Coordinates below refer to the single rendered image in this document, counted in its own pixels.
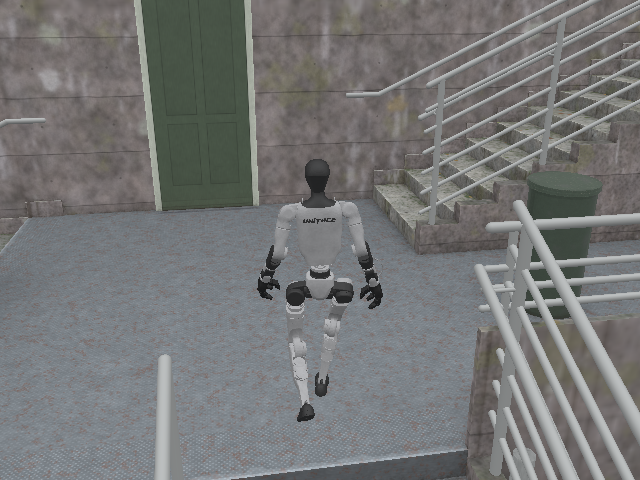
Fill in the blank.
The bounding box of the robot right hand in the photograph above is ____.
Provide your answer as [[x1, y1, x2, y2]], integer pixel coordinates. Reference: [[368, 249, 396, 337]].
[[360, 283, 383, 309]]

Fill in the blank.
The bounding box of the right robot upper arm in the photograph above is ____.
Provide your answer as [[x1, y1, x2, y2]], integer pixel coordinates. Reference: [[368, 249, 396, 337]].
[[339, 201, 368, 257]]

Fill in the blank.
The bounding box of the robot left forearm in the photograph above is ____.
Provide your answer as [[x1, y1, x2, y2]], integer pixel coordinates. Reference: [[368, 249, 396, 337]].
[[260, 245, 281, 283]]

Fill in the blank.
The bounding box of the robot right shin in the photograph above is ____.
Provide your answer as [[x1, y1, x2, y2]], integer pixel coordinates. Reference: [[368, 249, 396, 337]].
[[318, 321, 340, 384]]

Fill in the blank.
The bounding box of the left robot upper arm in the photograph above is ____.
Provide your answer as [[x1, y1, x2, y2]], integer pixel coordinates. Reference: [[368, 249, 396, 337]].
[[272, 203, 298, 260]]

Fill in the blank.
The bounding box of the left robot thigh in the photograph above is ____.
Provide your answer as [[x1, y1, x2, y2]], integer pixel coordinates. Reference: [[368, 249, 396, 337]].
[[285, 280, 307, 358]]

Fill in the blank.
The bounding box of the robot right forearm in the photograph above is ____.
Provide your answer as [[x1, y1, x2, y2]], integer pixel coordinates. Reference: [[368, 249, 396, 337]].
[[358, 241, 379, 287]]

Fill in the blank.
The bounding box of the robot left hand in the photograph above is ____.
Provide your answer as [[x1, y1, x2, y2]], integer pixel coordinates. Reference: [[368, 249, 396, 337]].
[[257, 273, 280, 300]]

